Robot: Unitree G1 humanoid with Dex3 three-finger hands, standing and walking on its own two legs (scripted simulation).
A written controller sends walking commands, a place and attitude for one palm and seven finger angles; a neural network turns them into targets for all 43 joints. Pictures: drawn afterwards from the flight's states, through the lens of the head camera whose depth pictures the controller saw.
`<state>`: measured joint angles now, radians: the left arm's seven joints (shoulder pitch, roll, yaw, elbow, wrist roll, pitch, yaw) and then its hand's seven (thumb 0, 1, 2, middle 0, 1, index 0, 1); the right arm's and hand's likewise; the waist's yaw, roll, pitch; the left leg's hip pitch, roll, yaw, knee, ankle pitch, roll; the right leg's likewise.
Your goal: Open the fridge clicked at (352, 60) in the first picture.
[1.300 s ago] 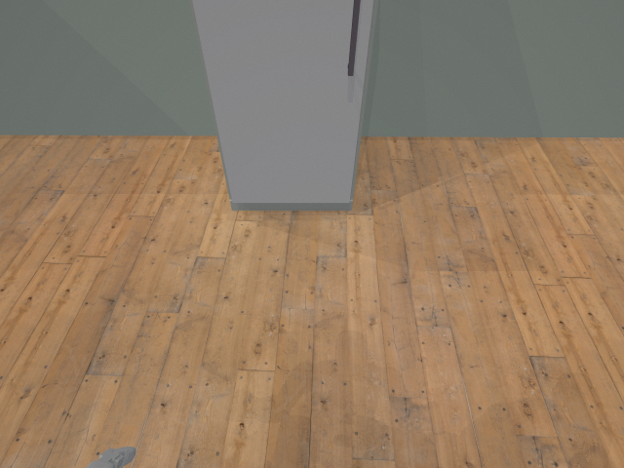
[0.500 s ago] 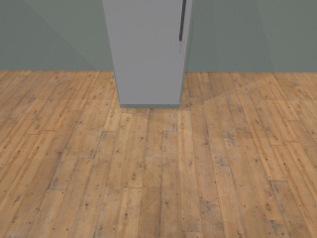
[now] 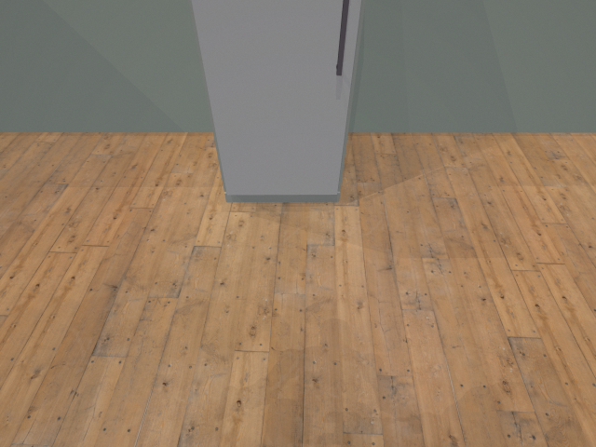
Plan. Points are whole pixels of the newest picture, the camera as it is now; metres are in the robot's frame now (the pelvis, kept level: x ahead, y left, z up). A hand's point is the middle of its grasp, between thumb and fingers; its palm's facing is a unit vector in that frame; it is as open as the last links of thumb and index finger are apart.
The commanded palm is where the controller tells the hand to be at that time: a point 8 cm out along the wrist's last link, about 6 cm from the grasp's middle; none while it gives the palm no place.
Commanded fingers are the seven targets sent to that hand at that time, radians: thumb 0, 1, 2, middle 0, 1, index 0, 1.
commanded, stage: look at it before walking up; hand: right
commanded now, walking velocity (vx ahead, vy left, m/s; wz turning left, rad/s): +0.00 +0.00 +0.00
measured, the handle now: (344, 9) +1.27 -0.07 +0.11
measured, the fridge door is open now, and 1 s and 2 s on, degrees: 0 0 0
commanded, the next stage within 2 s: walk to a spot facing it in 0.14 s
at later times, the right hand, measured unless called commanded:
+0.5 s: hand out of the picture +0.04 -0.22 -0.19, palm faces +0.02 +0.98 -0.20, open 7.3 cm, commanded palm none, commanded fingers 0.00 -0.90 -0.90 0.20 0.30 0.20 0.30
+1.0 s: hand (383, 329) +0.38 -0.15 -0.19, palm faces -0.08 +0.98 -0.18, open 7.3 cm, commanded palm none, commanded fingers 0.00 -0.90 -0.90 0.20 0.30 0.20 0.30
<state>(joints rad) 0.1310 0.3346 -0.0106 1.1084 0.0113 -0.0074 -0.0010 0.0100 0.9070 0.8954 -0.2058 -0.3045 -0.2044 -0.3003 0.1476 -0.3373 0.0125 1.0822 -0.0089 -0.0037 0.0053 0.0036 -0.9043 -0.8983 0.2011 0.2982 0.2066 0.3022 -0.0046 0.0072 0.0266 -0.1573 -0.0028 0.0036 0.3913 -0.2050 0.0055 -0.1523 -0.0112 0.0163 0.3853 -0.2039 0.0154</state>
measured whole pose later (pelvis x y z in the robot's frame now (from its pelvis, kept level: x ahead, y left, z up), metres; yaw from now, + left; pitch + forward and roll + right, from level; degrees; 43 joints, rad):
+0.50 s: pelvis +0.04 -0.02 -0.01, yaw +0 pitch +0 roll +2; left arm 0.27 0.25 -0.01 1.11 0.03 0.00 -0.01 0.01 0.91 0.90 -0.20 -0.30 -0.20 -0.30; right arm 0.31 -0.25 0.00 1.08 -0.02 0.01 0.01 0.00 -0.91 -0.90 0.20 0.30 0.20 0.30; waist -0.01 0.01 -0.04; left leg -0.16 -0.01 0.01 0.48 -0.32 0.00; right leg -0.21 -0.04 -0.02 0.57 -0.37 -0.01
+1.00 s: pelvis +0.25 +0.03 -0.03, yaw +4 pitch -2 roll +1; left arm 0.49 0.11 0.03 1.22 0.01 -0.04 0.02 0.01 0.91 0.90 -0.21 -0.30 -0.20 -0.30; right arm 0.11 -0.19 -0.05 0.99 -0.01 -0.07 0.01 0.00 -0.91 -0.90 0.20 0.30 0.20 0.30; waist 0.04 0.00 0.09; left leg -0.40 0.01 0.17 0.67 -0.25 0.09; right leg -0.20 -0.08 -0.04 1.19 -0.46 -0.02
